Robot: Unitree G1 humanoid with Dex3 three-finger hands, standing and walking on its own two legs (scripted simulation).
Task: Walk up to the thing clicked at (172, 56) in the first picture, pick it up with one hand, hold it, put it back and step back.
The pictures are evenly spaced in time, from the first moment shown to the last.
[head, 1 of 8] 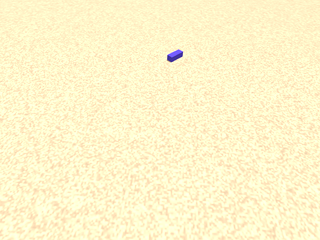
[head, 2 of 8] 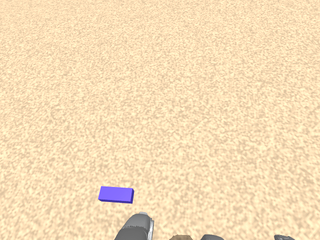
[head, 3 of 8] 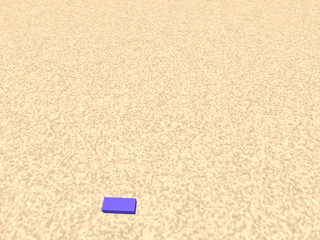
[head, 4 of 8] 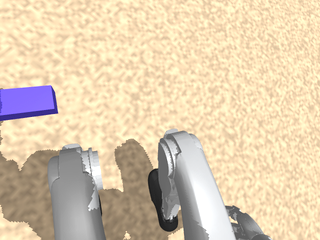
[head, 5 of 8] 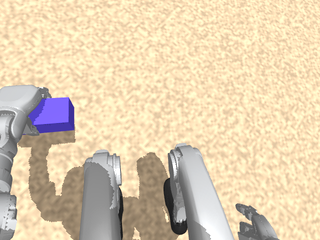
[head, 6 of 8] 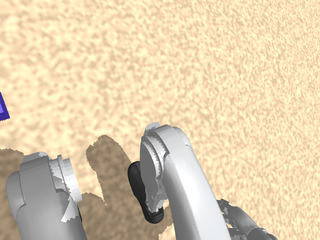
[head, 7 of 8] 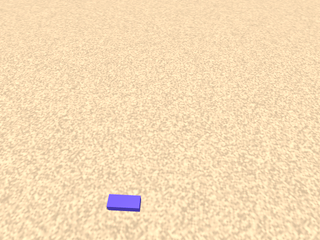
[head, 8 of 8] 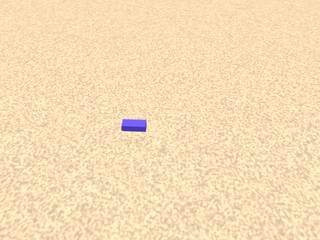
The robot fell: no
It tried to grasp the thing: yes
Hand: left
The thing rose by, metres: 0.67
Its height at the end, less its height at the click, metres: +0.00
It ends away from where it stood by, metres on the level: 0.01
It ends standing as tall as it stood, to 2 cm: yes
